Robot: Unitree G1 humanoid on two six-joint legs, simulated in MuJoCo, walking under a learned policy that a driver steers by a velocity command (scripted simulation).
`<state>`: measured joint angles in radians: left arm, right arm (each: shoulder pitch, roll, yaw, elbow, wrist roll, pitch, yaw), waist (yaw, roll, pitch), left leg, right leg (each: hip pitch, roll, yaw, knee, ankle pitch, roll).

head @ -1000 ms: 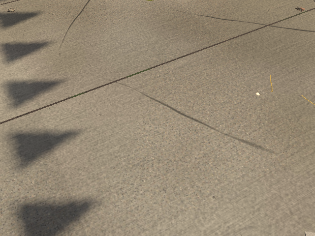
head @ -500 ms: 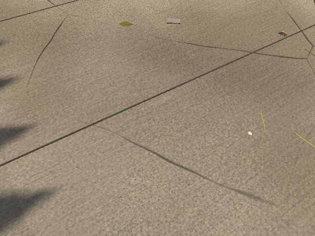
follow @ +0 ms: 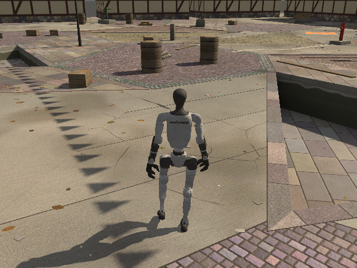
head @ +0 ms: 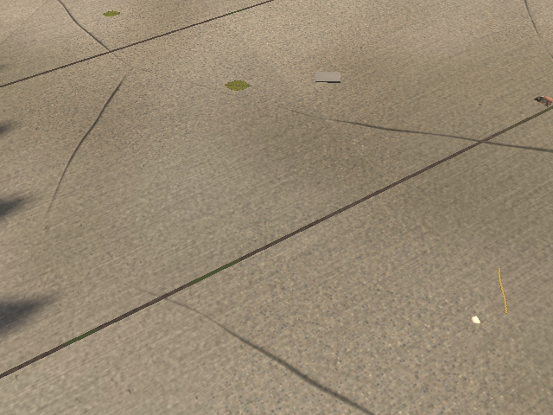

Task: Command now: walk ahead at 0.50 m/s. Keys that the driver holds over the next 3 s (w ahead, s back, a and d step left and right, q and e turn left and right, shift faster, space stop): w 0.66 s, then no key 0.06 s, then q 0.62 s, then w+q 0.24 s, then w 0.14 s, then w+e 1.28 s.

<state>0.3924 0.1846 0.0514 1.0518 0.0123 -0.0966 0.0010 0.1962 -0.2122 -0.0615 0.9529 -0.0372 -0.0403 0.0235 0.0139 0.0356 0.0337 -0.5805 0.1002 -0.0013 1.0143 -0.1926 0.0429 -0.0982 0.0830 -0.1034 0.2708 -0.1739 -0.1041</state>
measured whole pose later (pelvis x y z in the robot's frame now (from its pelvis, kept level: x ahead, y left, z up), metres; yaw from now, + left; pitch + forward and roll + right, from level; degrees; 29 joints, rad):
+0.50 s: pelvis +0.27 +0.06 +0.00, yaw +0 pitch -1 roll +0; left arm 0.27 0.21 0.06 0.98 0.03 -0.06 -0.01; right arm 0.29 -0.20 -0.06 1.01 -0.01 -0.08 0.00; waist 0.00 -0.03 0.04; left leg -0.18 -0.07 0.11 0.35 -0.17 0.10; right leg -0.48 -0.06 0.00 1.11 -0.27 -0.07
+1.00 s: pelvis +0.48 +0.02 -0.01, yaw +6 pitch +0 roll +1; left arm 0.14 0.19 0.04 0.90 0.02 -0.06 0.03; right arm 0.29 -0.21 -0.07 0.97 -0.02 -0.02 -0.02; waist -0.03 0.03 0.09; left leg -0.43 -0.01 0.01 1.16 -0.46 0.02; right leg -0.35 -0.02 -0.15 0.46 -0.12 -0.08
